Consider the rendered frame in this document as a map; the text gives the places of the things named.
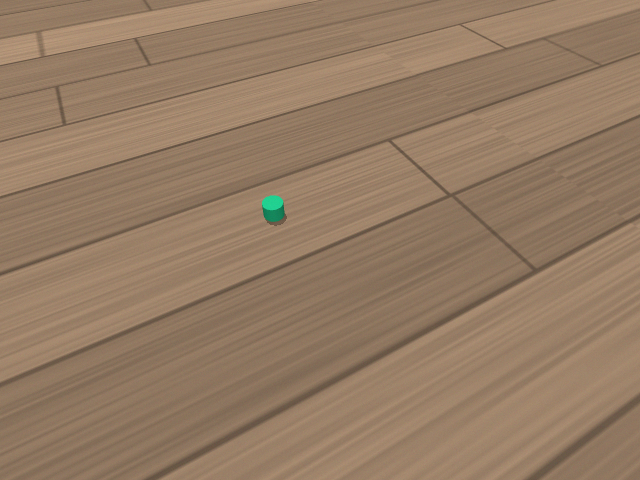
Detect tin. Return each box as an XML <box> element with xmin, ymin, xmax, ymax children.
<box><xmin>262</xmin><ymin>195</ymin><xmax>285</xmax><ymax>222</ymax></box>

